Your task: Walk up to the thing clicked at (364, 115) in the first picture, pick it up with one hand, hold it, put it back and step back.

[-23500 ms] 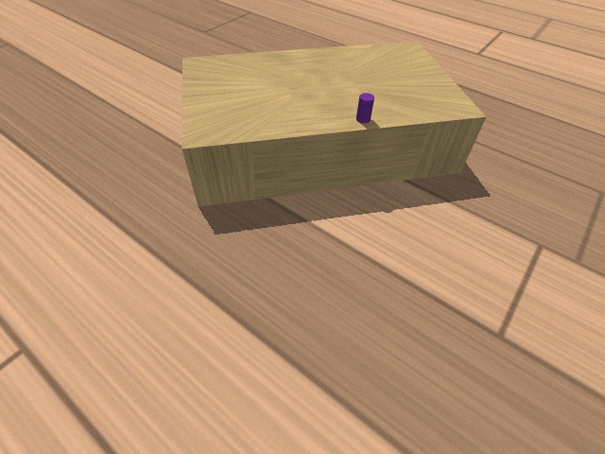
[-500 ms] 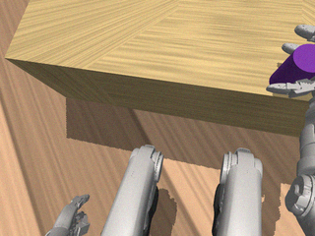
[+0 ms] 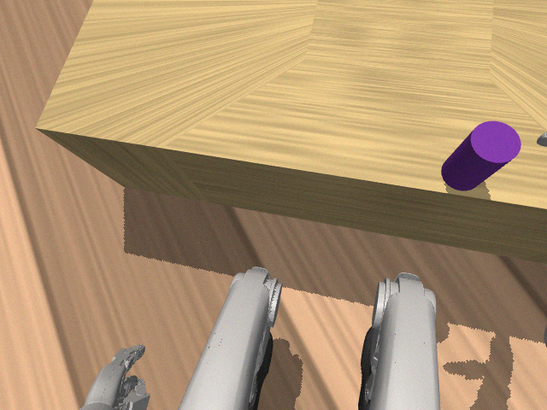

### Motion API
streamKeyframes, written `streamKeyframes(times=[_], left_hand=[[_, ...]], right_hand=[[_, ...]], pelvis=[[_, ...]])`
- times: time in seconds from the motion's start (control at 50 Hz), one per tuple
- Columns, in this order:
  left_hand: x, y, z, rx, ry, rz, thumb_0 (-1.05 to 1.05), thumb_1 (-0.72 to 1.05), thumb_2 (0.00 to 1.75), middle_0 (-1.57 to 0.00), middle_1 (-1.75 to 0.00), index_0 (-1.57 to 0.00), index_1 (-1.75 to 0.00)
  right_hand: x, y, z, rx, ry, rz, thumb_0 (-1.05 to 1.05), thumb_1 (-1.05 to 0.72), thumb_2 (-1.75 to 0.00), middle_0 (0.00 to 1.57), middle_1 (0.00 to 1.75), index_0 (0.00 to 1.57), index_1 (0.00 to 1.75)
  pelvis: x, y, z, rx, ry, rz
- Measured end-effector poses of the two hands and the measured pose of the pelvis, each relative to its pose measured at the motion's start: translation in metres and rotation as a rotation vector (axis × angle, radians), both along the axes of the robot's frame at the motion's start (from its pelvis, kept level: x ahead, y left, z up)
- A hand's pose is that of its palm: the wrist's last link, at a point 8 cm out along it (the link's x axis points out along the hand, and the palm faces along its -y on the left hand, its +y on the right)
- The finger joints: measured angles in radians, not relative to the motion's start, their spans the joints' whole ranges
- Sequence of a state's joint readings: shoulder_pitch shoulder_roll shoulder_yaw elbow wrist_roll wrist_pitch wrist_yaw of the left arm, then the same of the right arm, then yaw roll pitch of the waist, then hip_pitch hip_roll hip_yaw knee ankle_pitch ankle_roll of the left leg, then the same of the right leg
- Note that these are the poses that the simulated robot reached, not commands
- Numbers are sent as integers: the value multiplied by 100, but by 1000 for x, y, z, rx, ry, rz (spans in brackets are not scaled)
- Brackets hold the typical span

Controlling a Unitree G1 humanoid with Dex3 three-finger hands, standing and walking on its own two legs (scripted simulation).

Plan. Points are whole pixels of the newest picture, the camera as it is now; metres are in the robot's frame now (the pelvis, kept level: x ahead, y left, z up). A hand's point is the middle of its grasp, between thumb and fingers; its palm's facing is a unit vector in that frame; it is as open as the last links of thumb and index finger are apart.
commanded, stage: rise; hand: right
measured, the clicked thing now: (476, 158) +0.48 -0.26 -0.07
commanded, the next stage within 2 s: home in 0.12 s
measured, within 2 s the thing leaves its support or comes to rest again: neither
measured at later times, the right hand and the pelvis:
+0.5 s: hand out of the picture +0.44 -0.41 +0.14, palm faces +0.41 +0.83 -0.39, open 16.6 cm; pelvis +0.03 -0.03 +0.17, yaw -4 degrees
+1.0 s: hand out of the picture +0.25 -0.28 +0.20, palm faces +0.22 +0.93 -0.28, open 17.0 cm; pelvis +0.07 -0.05 +0.26, yaw -9 degrees
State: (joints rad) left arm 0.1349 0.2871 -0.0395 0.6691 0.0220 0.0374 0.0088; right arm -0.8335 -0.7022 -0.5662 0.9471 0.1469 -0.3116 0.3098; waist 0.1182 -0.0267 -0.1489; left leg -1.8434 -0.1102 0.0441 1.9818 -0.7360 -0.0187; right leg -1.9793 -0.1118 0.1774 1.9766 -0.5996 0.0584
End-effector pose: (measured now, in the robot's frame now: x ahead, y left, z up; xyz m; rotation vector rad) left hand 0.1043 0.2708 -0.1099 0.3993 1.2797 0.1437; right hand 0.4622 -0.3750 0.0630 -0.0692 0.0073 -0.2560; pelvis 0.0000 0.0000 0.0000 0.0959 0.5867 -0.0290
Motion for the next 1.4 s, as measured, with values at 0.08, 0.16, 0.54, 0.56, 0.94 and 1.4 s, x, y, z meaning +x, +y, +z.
streamKeyframes(times=[0.08,0.16,0.54,0.56,0.94,1.4], left_hand=[[-2,2,23,20,11,-16,0,90,88,-20,-29,-19,-29],[-3,-2,44,13,39,-6,0,90,89,-20,-30,-20,-30],[30,-55,196,-53,-37,46,0,91,90,-21,-30,-20,-30],[33,-57,204,-54,-45,45,0,91,90,-21,-30,-20,-30],[129,-108,285,-125,-388,-71,1,90,89,-20,-30,-20,-30],[181,-76,313,-115,-691,-154,1,90,90,-21,-30,-20,-30]], right_hand=[[3,-9,11,20,16,33,-1,44,-11,17,15,17,15],[3,-11,-1,-41,194,33,-1,46,-8,12,10,12,10],[-79,-65,111,-172,521,-278,-1,38,-15,7,9,8,9],[-88,-61,111,-168,544,-268,-1,39,-14,7,8,7,8],[-219,35,151,-52,705,-146,-1,42,-12,7,8,7,8],[-284,109,176,53,811,-96,-1,46,-10,6,7,7,7]], pelvis=[[2,-2,15,7,7,-14],[3,-5,33,6,0,-21],[37,-34,183,5,-153,-90],[39,-36,190,3,-164,-93],[70,-47,259,-51,-358,-134],[78,-13,257,-97,-407,-161]])
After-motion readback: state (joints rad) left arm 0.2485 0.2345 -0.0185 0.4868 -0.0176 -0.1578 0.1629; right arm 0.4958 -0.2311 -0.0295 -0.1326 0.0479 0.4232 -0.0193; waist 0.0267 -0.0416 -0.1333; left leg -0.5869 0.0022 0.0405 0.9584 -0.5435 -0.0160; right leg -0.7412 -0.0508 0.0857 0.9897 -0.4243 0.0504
